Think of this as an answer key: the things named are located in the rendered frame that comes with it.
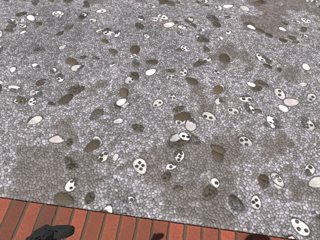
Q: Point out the robot left hand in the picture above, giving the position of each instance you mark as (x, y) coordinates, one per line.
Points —
(48, 232)

